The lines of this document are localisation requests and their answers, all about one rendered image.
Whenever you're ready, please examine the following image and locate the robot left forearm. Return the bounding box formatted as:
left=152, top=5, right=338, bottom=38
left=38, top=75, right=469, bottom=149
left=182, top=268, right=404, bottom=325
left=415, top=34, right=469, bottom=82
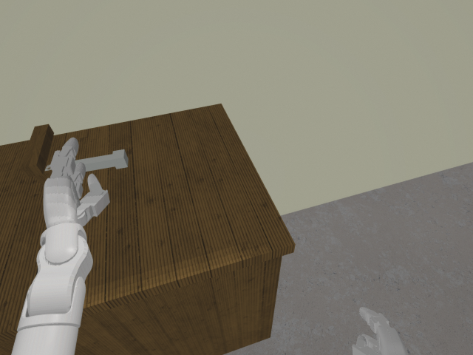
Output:
left=11, top=223, right=93, bottom=355

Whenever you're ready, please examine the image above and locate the robot left hand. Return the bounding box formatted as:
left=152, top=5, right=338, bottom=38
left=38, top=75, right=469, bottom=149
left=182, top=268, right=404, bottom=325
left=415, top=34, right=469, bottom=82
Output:
left=43, top=138, right=110, bottom=229

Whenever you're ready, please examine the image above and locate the counter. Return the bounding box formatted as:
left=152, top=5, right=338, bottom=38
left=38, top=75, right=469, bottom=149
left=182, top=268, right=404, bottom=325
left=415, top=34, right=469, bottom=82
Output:
left=0, top=104, right=296, bottom=355

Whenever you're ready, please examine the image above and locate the tap lever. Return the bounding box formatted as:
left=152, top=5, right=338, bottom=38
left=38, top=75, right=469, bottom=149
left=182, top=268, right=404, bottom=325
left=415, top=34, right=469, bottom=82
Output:
left=45, top=149, right=129, bottom=172

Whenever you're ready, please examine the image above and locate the robot right hand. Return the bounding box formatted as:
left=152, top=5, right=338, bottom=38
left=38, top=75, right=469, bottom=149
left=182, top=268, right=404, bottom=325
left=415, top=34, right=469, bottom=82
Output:
left=352, top=307, right=408, bottom=355

